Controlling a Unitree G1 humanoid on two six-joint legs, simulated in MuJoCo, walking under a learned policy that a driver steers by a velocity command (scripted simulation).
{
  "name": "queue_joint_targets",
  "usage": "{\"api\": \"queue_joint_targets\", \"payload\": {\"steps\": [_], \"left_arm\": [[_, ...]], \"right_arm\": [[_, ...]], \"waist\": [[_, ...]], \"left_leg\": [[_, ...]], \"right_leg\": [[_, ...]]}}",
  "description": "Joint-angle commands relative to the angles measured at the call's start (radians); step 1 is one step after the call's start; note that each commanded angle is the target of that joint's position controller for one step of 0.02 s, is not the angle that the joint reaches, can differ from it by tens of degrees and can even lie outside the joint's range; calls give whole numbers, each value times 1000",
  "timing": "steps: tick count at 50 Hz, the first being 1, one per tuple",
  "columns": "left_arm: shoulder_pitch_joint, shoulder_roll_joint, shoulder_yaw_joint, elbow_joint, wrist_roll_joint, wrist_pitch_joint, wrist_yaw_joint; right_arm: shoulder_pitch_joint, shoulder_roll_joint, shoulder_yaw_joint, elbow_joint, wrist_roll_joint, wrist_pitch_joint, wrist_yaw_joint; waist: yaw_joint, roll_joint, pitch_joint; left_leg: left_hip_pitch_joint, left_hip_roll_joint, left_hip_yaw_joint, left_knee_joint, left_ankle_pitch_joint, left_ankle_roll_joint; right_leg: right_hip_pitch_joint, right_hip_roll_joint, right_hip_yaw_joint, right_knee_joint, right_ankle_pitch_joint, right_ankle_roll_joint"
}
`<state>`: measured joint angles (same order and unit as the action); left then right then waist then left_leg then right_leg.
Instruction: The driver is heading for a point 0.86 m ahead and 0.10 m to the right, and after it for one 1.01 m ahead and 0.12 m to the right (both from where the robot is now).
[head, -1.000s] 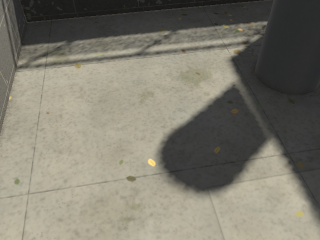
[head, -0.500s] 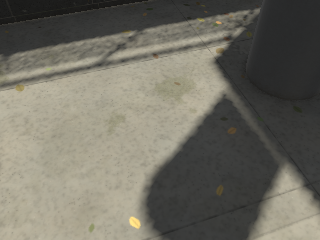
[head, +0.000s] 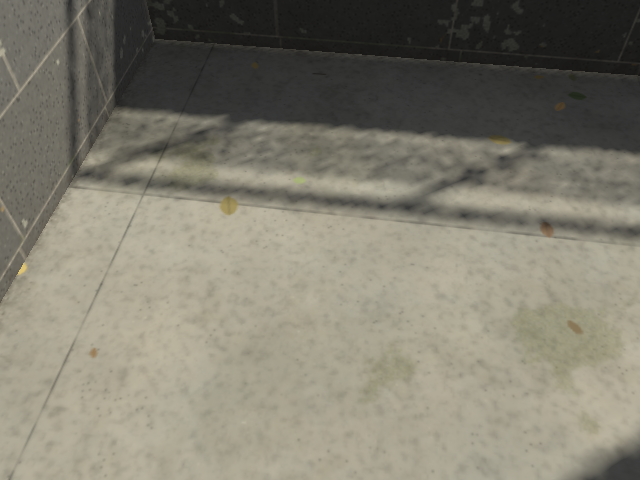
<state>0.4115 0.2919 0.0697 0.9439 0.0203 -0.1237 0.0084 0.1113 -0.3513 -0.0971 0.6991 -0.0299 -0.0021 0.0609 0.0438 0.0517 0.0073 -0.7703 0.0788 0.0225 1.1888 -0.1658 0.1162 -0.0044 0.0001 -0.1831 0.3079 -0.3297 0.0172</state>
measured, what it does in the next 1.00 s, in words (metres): walks ahead, turning right: left foot, then right foot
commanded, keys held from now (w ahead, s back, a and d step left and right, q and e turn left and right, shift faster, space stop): w+q+shift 0.08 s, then w+shift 0.04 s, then w+e+shift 0.76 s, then shift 0.12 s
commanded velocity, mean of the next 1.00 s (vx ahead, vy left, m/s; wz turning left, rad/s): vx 0.97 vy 0.00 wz -0.32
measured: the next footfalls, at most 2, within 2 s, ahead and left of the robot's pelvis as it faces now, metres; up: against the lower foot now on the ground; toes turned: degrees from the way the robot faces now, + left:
left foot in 0.18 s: +0.35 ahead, +0.09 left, +0.00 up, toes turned +14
right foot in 0.64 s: +0.78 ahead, +0.02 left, +0.00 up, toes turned -7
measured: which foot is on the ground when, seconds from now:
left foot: up 0.00-0.16, down 0.18-0.64, up 0.66-1.00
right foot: down 0.00-0.18, up 0.20-0.62, down 0.64-1.00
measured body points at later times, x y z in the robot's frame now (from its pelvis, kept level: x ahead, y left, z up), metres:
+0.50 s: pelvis +0.46 +0.05 -0.01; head +0.48 +0.05 +0.44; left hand +0.60 +0.31 -0.12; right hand +0.47 -0.21 -0.14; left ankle +0.31 +0.08 -0.74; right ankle +0.67 -0.06 -0.66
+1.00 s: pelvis +0.93 +0.02 -0.01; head +0.97 -0.01 +0.44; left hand +0.99 +0.31 -0.12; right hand +1.14 -0.25 -0.06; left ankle +1.20 +0.09 -0.70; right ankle +0.74 +0.02 -0.73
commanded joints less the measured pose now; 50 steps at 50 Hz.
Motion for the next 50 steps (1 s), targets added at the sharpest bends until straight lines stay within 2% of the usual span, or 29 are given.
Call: {"api": "queue_joint_targets", "payload": {"steps": [1,3,5,7,8,9,10,11,12,13,16,19,22,26,28,30,31,32,33,34,35,36,37,39,41,44,47,49,50], "left_arm": [[-136,35,-11,-86,2,-31,-4],[-97,82,-6,-84,0,-31,1],[-30,146,5,-86,1,-18,13],[-49,207,14,-99,12,12,28],[-86,208,11,-111,14,26,27],[-69,161,8,-113,19,36,17],[128,17,-32,-181,-12,34,3],[-20,111,-19,-219,-24,17,4],[-91,111,-19,-225,-39,15,2],[-92,95,-24,-209,-30,20,-5],[-10,38,-30,-151,-8,89,-33],[-141,20,-26,-178,-20,110,-51],[-251,-8,-38,-211,-28,95,-61],[-334,-1,-47,-247,-17,82,-81],[-243,46,-35,-226,-15,91,-79],[50,131,2,-153,-16,106,-65],[270,181,31,-91,-15,110,-50],[289,198,53,-73,-33,112,-31],[179,222,52,-74,-25,118,-29],[100,265,56,-127,-3,118,-24],[61,196,50,-161,5,114,-18],[29,147,38,-153,4,109,-15],[11,143,32,-149,-4,97,-15],[-12,138,23,-158,-13,63,-9],[-16,163,28,-168,-18,41,-12],[34,162,35,-157,-33,42,-16],[125,157,39,-117,-37,56,-14],[142,155,38,-104,-31,52,-1],[118,176,44,-109,-23,48,6]], "right_arm": [[-63,64,52,-114,2,-5,31],[-116,51,59,-128,1,-6,40],[-79,17,54,-112,-5,-9,35],[169,-36,32,-40,-15,-16,15],[384,-68,10,38,-18,-19,-5],[405,-140,-18,68,-20,-14,-28],[289,-241,-25,9,-43,-20,-37],[337,-203,-30,-15,-14,-11,-48],[291,-170,-21,17,-20,-22,-62],[241,-108,-4,29,-21,-38,-63],[191,-18,28,54,-2,-96,-57],[223,6,34,90,12,-132,-44],[239,20,42,104,15,-144,-41],[279,-25,45,119,25,-146,-75],[260,-84,33,112,15,-126,-105],[169,-144,12,80,-6,-86,-124],[89,-158,4,54,-15,-67,-122],[43,-87,18,54,-14,-63,-94],[46,91,70,-23,-32,-87,-75],[140,90,90,-124,-2,-114,-62],[104,18,91,-114,-18,-139,-60],[71,-20,83,-104,-19,-142,-58],[54,-14,88,-107,-39,-130,-61],[51,-5,100,-115,-52,-78,-59],[-47,1,110,-163,-43,-57,-51],[-189,41,129,-218,-16,-61,-40],[-219,63,138,-212,-11,-78,-43],[-172,39,126,-199,-17,-92,-59],[-96,-1,109,-177,-17,-98,-71]], "waist": [[-82,-106,92],[-73,-77,112],[-96,-116,55],[-233,-172,-65],[-330,-158,-140],[-300,-36,-154],[-88,228,-321],[-207,66,-419],[-171,-4,-190],[-115,-90,-51],[0,-84,44],[-19,-44,123],[-37,-8,125],[-41,-4,88],[22,50,12],[183,87,-112],[294,56,-169],[292,-96,-101],[115,-309,-7],[29,-337,-201],[31,-117,-123],[-12,30,-8],[-52,74,38],[-95,71,87],[-72,35,109],[9,-38,91],[88,-75,43],[78,-123,-15],[34,-156,-55]], "left_leg": [[44,26,29,-198,150,10],[175,-30,126,-356,198,39],[298,-114,180,-409,150,66],[582,-168,113,-458,53,107],[827,-162,46,-561,62,135],[1010,-68,-97,-582,-49,148],[1262,257,-564,-596,52,219],[1228,274,-718,-813,-188,222],[1042,269,-615,-901,-242,202],[847,240,-505,-934,-205,163],[544,161,-247,-1026,-91,65],[544,74,-14,-1087,188,-32],[605,5,170,-1093,491,-79],[772,47,249,-1061,918,-116],[888,88,256,-914,1241,-132],[865,130,234,-563,1410,-126],[737,124,208,-222,1269,-107],[535,-42,214,211,435,-92],[99,-182,107,535,-344,-108],[-119,-170,-106,584,-358,-118],[-148,-104,-144,466,-263,-97],[-104,-57,-136,345,-189,-101],[-48,-32,-128,274,-188,-115],[62,19,-104,127,-190,-154],[141,33,-46,-78,-112,-178],[217,0,-7,-385,158,-178],[265,-91,55,-596,306,-132],[386,-148,41,-698,334,-102],[463,-163,16,-724,324,-90]], "right_leg": [[-116,-203,4,-196,534,-67],[-106,-190,-77,-187,794,-49],[-12,-214,-86,-55,1220,-39],[-18,-268,-51,251,1391,-65],[-107,-256,-40,505,1295,-88],[-324,-123,-29,922,496,-86],[-647,-35,99,1312,-225,-72],[-737,-11,248,1352,-95,-89],[-807,-38,237,1315,-14,-86],[-774,-81,242,1223,33,-89],[-600,-143,280,1075,85,-76],[-682,-143,244,914,202,-78],[-680,-101,139,705,391,-105],[-571,-18,4,425,518,-162],[-472,51,-33,391,450,-186],[-198,107,-7,411,287,-223],[10,86,83,363,189,-276],[97,46,175,277,167,-322],[178,-38,452,381,401,-385],[333,-205,928,100,50,-546],[241,-245,1035,-87,-164,-496],[69,-222,952,-112,-158,-438],[-64,-176,863,-107,-64,-404],[-277,-90,720,-132,49,-379],[-391,-15,607,-176,182,-362],[-342,46,529,-135,461,-294],[-152,47,472,-19,866,-201],[-67,42,488,84,1010,-141],[-27,28,511,172,1063,-116]]}}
